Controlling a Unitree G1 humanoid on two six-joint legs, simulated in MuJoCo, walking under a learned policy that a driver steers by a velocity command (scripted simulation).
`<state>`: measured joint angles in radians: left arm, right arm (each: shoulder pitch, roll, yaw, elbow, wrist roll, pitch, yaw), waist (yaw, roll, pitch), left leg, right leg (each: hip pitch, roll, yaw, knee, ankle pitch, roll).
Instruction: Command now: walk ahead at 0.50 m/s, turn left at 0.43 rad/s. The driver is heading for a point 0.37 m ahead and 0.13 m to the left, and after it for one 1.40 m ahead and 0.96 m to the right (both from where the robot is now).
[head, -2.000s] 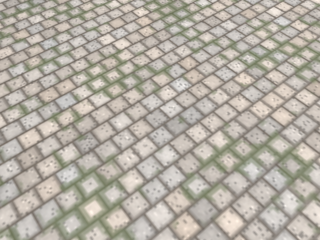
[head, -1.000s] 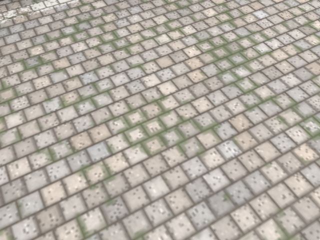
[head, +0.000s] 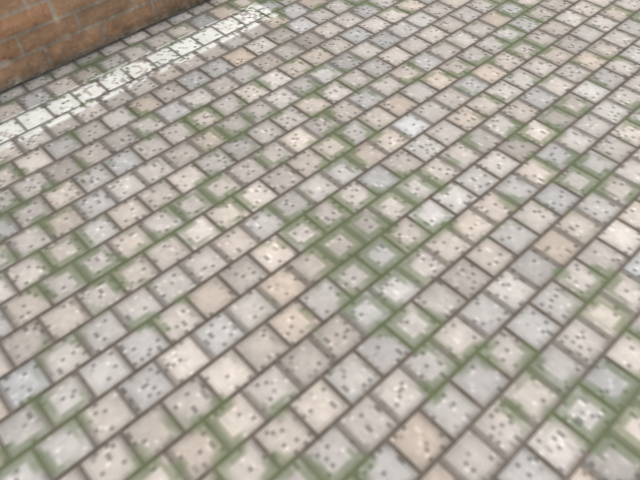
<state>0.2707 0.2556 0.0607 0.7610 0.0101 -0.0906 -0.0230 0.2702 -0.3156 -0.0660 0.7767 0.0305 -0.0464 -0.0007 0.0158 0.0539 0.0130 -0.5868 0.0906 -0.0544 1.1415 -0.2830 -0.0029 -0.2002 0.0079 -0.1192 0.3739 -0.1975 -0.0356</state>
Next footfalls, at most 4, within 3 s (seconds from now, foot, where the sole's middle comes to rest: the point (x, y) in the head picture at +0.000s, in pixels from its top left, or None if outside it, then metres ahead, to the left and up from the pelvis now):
0.32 left None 0.31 0.18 -0.78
0.88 right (349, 409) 0.65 0.01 -0.78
1.34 left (286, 293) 0.96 0.16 -0.78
1.88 right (426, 254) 1.08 -0.20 -0.78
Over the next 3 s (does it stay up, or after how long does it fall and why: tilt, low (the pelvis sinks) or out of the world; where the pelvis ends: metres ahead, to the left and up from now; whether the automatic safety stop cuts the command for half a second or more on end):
stays up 1.34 -0.44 -0.01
